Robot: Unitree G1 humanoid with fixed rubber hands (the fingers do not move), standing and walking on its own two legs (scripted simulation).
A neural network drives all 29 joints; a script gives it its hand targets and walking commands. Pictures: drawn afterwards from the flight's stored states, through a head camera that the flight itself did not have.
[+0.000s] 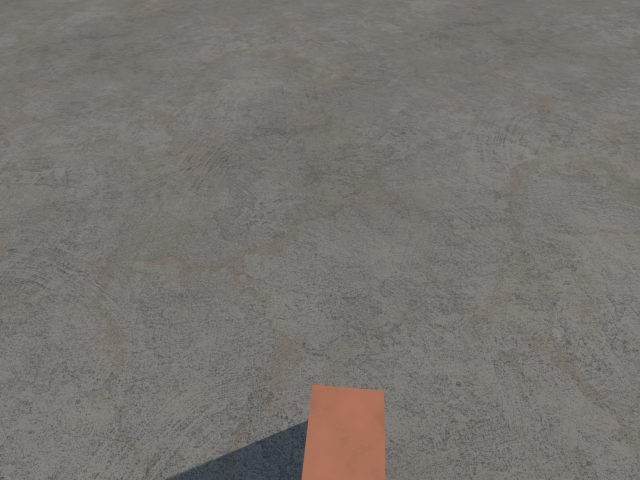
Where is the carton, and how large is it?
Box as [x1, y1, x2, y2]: [301, 385, 384, 479]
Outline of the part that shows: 312,385 301,479 384,479 383,391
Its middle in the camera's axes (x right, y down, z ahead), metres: +0.06 +0.55 +1.03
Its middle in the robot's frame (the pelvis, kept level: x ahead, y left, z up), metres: +0.37 -0.01 -0.66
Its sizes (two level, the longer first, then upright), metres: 0.220 0.188 0.246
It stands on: the floor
